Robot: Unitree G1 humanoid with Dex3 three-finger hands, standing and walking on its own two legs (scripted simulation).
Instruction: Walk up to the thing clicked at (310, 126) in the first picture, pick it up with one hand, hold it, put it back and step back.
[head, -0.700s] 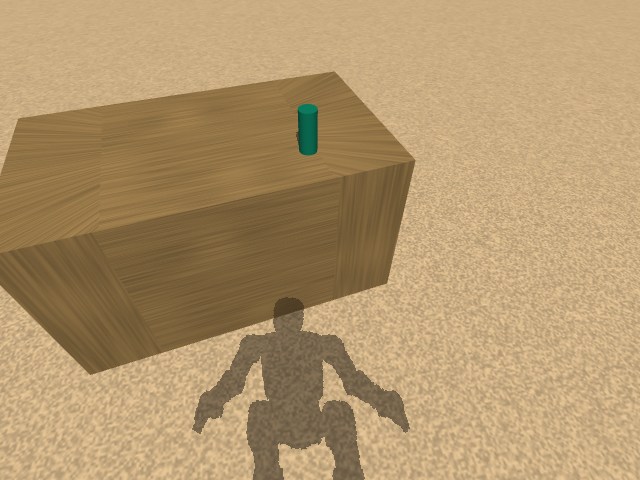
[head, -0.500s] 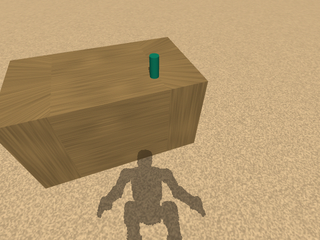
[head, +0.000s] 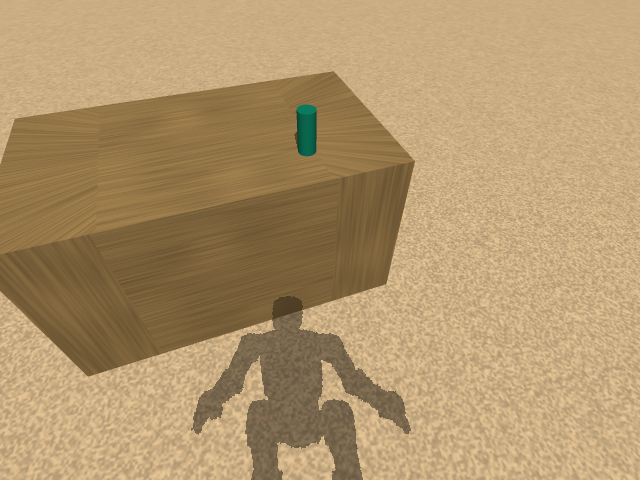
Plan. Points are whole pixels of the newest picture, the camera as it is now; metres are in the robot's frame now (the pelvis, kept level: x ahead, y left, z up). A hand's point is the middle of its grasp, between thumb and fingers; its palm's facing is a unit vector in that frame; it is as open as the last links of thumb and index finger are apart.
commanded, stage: stand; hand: right
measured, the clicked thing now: (306, 131) +1.02 +0.05 -0.12
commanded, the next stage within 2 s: walk up in 0.42 s
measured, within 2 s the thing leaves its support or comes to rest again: neither
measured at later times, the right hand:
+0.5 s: hand out of the picture +0.08 -0.25 -0.16, palm faces -0.06 +0.94 -0.33, open 7.4 cm
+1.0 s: hand (447, 435) +0.24 -0.18 -0.15, palm faces -0.21 +0.90 -0.38, open 7.4 cm
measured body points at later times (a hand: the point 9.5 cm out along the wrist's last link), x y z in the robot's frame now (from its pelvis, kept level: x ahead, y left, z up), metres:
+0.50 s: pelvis +0.01 +0.00 +0.00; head +0.02 +0.00 +0.44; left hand +0.08 +0.31 -0.13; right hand +0.09 -0.30 -0.14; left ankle -0.01 +0.12 -0.75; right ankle -0.01 -0.12 -0.75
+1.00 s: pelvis +0.16 +0.08 -0.02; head +0.17 +0.10 +0.43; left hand +0.17 +0.41 -0.14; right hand +0.25 -0.23 -0.12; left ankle +0.13 +0.20 -0.75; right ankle +0.23 -0.06 -0.70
